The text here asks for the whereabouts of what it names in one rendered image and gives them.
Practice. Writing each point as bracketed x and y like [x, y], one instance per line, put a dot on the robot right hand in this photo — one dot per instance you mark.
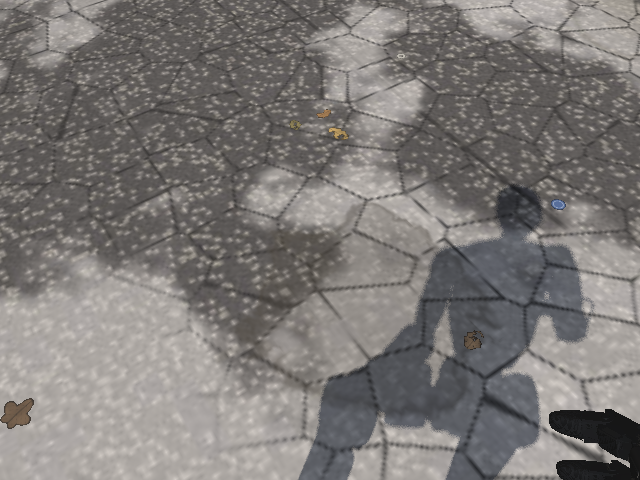
[615, 433]

